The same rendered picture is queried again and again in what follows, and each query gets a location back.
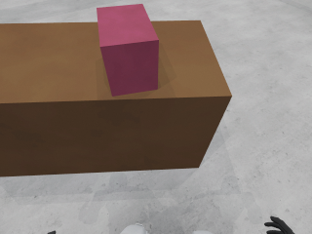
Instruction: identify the pedestal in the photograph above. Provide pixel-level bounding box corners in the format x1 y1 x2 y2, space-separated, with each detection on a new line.
0 20 232 177

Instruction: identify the right robot hand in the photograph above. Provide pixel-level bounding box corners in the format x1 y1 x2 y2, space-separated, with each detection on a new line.
264 216 294 234

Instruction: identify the carton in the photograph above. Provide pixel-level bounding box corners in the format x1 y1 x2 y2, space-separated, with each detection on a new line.
97 4 159 97

